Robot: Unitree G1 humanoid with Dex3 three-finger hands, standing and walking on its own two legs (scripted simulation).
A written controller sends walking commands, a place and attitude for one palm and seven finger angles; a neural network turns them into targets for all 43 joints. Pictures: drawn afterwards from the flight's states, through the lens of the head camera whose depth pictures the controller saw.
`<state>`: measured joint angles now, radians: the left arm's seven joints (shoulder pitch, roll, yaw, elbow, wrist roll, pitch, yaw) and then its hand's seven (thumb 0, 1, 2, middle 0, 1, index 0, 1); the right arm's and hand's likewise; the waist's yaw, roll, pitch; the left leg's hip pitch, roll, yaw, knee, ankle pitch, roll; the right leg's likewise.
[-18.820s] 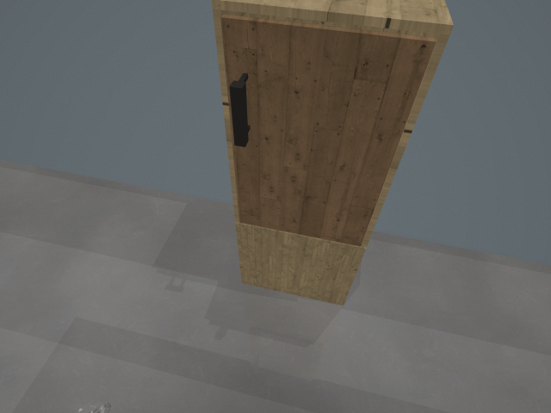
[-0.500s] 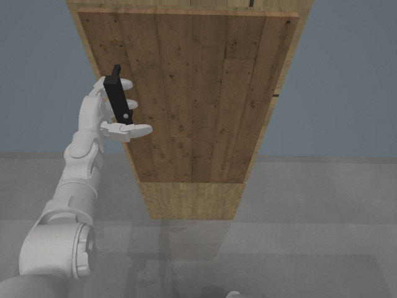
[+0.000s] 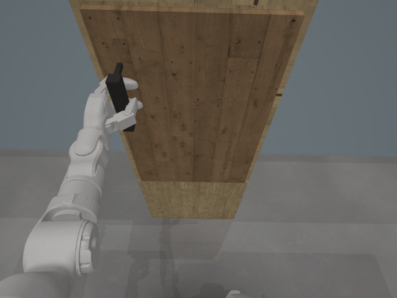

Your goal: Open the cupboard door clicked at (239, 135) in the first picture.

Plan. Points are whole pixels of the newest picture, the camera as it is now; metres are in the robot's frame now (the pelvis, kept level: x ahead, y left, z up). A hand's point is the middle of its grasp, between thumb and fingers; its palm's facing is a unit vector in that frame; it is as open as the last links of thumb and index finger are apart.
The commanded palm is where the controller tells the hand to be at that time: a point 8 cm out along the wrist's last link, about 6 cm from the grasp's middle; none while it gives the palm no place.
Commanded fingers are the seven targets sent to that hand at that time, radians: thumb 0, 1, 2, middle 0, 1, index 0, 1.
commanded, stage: pull the door open along its arc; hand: left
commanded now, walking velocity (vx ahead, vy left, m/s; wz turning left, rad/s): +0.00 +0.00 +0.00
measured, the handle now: (124, 98) +0.50 +0.15 +0.11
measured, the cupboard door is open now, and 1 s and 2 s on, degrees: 0 37 35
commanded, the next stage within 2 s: open thumb and fingers to let go in 1.16 s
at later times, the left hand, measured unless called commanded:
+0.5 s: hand (134, 150) +0.36 +0.11 +0.11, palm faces -0.01 -1.00 +0.06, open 6.3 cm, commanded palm +0.31 +0.17 +0.12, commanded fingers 0.00 0.90 0.90 -0.40 -1.35 -0.40 -1.35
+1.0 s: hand (174, 204) +0.25 +0.04 +0.12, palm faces +0.21 -0.98 +0.00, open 6.5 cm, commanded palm +0.16 +0.06 +0.12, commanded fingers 0.00 0.90 0.90 -0.40 -1.35 -0.40 -1.35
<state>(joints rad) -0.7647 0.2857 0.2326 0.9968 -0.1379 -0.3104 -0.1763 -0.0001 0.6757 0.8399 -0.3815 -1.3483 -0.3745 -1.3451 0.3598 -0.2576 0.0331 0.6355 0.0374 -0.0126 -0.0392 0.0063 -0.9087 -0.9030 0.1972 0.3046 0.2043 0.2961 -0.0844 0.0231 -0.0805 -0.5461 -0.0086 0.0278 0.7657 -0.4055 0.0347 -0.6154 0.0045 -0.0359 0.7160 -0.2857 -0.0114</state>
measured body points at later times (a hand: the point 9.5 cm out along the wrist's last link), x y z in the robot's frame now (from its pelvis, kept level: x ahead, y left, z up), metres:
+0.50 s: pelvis +0.02 +0.00 +0.01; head +0.04 -0.02 +0.46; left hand +0.36 +0.17 +0.11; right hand +0.15 -0.25 -0.09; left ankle -0.02 +0.09 -0.71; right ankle +0.04 -0.12 -0.71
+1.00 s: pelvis +0.03 -0.03 +0.01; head +0.01 -0.06 +0.46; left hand +0.24 +0.09 +0.12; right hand +0.24 -0.21 -0.07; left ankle -0.02 +0.09 -0.71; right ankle +0.04 -0.12 -0.71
